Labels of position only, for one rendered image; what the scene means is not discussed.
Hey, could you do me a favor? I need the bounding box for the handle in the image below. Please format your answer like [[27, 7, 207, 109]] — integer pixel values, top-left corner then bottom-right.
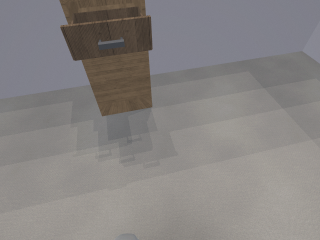
[[98, 37, 125, 50]]

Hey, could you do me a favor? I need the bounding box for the drawer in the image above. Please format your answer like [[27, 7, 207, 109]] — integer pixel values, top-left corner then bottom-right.
[[60, 6, 153, 61]]

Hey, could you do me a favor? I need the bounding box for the cabinet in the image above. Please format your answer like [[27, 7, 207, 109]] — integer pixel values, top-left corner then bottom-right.
[[59, 0, 153, 117]]

